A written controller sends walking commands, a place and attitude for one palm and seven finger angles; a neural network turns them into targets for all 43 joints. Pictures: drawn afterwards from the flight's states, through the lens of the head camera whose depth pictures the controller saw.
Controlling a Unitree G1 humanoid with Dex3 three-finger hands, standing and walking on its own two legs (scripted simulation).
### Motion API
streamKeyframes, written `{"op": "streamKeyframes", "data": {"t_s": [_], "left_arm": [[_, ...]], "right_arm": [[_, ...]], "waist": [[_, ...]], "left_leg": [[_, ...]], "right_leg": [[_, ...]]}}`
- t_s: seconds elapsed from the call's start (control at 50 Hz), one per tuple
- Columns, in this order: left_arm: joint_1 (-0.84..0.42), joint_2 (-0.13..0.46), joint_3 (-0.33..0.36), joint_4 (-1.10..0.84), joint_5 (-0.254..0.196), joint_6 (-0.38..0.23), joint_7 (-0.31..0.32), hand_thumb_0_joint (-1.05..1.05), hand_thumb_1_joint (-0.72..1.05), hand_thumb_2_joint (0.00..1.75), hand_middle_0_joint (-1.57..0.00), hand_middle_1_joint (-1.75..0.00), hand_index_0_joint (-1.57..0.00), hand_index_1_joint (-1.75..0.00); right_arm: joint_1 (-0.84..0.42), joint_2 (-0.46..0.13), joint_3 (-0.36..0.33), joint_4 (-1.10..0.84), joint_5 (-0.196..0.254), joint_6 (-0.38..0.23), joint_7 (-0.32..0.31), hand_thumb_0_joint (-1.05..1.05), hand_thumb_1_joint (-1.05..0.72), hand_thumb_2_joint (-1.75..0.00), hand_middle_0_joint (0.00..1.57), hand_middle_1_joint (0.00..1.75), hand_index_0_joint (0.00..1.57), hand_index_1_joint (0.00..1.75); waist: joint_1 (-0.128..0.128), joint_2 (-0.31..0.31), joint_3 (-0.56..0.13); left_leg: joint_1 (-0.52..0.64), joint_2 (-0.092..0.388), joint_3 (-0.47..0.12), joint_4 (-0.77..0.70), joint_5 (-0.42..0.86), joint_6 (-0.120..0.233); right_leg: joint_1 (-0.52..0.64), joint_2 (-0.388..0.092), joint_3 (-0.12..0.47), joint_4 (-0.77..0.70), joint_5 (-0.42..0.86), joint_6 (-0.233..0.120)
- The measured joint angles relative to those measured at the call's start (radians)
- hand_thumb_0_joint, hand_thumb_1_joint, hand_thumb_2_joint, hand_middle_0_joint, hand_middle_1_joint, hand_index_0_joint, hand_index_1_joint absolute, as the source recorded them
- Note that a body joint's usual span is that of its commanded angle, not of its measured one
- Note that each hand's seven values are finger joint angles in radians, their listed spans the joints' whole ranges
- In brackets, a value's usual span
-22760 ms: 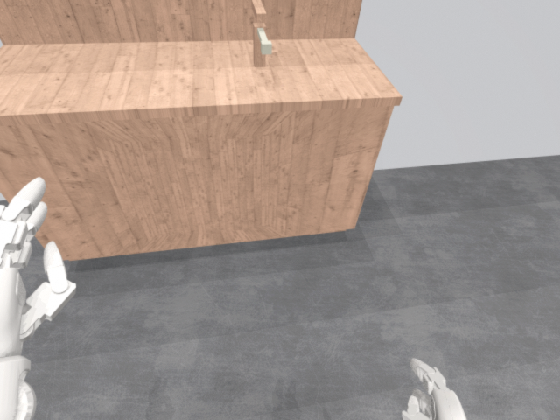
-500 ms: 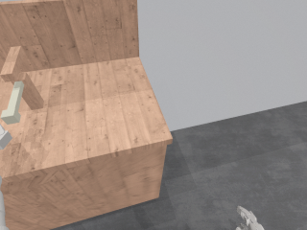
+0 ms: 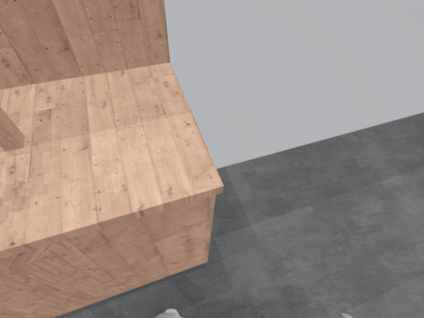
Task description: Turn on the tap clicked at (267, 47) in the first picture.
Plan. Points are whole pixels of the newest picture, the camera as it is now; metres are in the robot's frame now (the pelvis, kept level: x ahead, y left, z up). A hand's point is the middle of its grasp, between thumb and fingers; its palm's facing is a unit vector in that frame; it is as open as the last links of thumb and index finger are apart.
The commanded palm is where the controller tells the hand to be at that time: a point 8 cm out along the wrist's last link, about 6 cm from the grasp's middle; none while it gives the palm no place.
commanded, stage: reach beside the lever's end, fingers flat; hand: left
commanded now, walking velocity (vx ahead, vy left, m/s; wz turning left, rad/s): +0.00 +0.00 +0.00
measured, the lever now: out of the picture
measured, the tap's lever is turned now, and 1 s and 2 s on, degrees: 4 6 16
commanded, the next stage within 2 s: push the lever round in 0.36 s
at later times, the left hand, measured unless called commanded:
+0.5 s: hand out of the picture +0.30 +0.40 +0.10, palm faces +0.56 -0.82 -0.11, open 7.8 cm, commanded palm +0.25 +0.43 +0.10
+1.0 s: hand out of the picture +0.31 +0.37 +0.09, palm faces +0.57 -0.81 -0.12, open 7.8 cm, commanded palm +0.26 +0.41 +0.10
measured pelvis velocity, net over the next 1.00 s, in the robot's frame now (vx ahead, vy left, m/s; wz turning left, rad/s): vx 0.00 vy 0.00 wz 0.01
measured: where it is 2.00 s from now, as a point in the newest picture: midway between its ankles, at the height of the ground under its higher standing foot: outside the picture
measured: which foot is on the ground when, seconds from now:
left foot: down 0.00-1.00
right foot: down 0.00-1.00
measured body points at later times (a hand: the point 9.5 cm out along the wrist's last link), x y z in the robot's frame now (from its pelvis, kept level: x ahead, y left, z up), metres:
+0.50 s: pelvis -0.01 +0.01 +0.00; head +0.04 +0.02 +0.45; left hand +0.26 +0.45 +0.10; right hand +0.13 -0.25 -0.10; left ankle +0.03 +0.10 -0.71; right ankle -0.04 -0.11 -0.71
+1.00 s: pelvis +0.00 +0.00 +0.00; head +0.04 +0.00 +0.45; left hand +0.28 +0.41 +0.10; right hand +0.11 -0.27 -0.11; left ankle +0.03 +0.10 -0.71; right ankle -0.04 -0.11 -0.71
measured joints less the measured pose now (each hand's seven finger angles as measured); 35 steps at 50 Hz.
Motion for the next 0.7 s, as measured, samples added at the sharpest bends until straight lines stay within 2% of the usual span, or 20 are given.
{"op": "streamKeyframes", "data": {"t_s": [0.08,0.16,0.32,0.46,0.54,0.64,0.7], "left_arm": [[0.061,-0.014,0.031,-0.051,0.001,-0.032,0.011,0.02,0.89,0.89,-0.15,-0.15,-0.16,-0.15],[0.084,-0.012,0.041,-0.061,-0.025,-0.039,-0.012,0.01,0.89,0.89,-0.15,-0.15,-0.16,-0.15],[0.073,-0.036,-0.009,-0.086,-0.041,-0.021,-0.048,0.01,0.90,0.90,-0.15,-0.15,-0.16,-0.15],[0.045,-0.077,-0.054,-0.139,-0.029,-0.021,0.000,0.02,0.90,0.90,-0.15,-0.15,-0.15,-0.15],[0.054,-0.092,-0.083,-0.165,-0.029,-0.002,0.021,0.01,0.90,0.90,-0.15,-0.15,-0.16,-0.15],[0.052,-0.095,-0.090,-0.154,-0.028,0.032,0.054,0.01,0.89,0.90,-0.15,-0.15,-0.16,-0.15],[0.061,-0.104,-0.093,-0.170,-0.015,0.032,0.078,0.01,0.90,0.90,-0.15,-0.15,-0.16,-0.15]], "right_arm": [[0.005,0.005,-0.006,-0.012,-0.003,0.011,0.013,0.01,-0.90,-0.90,0.20,0.30,0.21,0.30],[-0.002,0.009,-0.005,-0.009,0.003,0.015,0.010,0.01,-0.90,-0.90,0.20,0.30,0.21,0.30],[-0.038,0.009,0.000,-0.007,0.008,-0.001,-0.012,0.01,-0.90,-0.90,0.20,0.30,0.21,0.30],[-0.072,0.021,0.008,-0.017,0.006,-0.019,-0.017,0.01,-0.90,-0.90,0.20,0.30,0.21,0.30],[-0.073,0.029,0.016,-0.027,0.009,-0.021,-0.015,0.01,-0.90,-0.90,0.20,0.30,0.21,0.30],[-0.065,0.035,0.024,-0.031,0.013,-0.018,-0.014,0.01,-0.90,-0.90,0.20,0.30,0.21,0.30],[-0.055,0.034,0.023,-0.029,0.010,-0.017,-0.011,0.01,-0.90,-0.90,0.20,0.30,0.21,0.30]], "waist": [[0.001,-0.002,-0.007],[0.011,-0.003,-0.009],[0.039,0.004,0.000],[0.042,0.002,0.007],[0.037,0.005,-0.001],[0.031,0.005,-0.002],[0.030,0.005,0.004]], "left_leg": [[0.007,0.003,0.005,0.008,-0.012,0.001],[0.008,0.001,0.000,0.016,-0.018,0.002],[0.006,-0.013,-0.015,0.017,-0.008,0.008],[0.014,-0.020,-0.016,0.007,0.004,0.010],[0.029,-0.022,-0.009,-0.005,0.008,0.012],[0.039,-0.021,-0.005,-0.016,0.013,0.011],[0.041,-0.019,-0.005,-0.017,0.013,0.009]], "right_leg": [[0.007,0.003,0.006,0.002,-0.007,0.001],[0.013,0.001,0.000,0.006,-0.013,0.002],[0.020,-0.009,-0.016,0.003,-0.008,0.008],[0.026,-0.016,-0.017,0.000,-0.001,0.011],[0.037,-0.019,-0.011,-0.006,0.003,0.013],[0.042,-0.019,-0.007,-0.010,0.005,0.012],[0.043,-0.017,-0.006,-0.011,0.006,0.010]]}}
